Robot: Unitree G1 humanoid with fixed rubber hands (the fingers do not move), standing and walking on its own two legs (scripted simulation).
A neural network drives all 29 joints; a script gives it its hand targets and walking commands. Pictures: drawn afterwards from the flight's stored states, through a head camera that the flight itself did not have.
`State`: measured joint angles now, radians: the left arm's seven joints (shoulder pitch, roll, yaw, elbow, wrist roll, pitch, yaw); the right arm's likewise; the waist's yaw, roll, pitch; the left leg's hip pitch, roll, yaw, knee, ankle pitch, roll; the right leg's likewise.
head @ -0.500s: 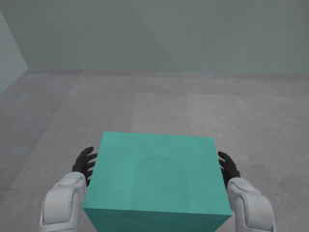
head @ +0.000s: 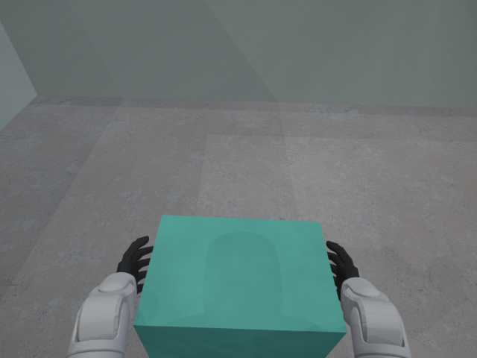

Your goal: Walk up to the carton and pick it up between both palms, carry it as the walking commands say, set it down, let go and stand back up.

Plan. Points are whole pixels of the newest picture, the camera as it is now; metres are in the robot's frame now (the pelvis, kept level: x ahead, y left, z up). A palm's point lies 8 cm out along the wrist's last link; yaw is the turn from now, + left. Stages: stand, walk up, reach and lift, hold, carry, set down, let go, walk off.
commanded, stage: hold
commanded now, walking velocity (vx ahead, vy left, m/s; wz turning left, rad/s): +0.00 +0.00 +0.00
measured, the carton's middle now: (236, 306) +0.25 +0.00 -0.06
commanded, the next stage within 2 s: set down in 0.24 s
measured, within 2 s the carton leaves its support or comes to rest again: neither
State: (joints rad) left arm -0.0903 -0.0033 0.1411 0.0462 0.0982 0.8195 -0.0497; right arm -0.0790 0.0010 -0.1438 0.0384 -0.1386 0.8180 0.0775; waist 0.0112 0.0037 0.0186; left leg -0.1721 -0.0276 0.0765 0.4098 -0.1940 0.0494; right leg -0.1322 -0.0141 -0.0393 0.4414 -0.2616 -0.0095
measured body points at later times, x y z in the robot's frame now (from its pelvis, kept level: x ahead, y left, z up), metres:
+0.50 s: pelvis -0.04 -0.02 -0.01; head -0.07 -0.02 +0.44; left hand +0.26 +0.18 +0.01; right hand +0.27 -0.19 +0.00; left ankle +0.02 +0.09 -0.74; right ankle -0.02 -0.12 -0.74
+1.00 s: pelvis +0.00 -0.02 -0.02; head +0.09 -0.02 +0.42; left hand +0.30 +0.19 -0.07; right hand +0.31 -0.18 -0.08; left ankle +0.02 +0.09 -0.74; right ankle -0.01 -0.12 -0.74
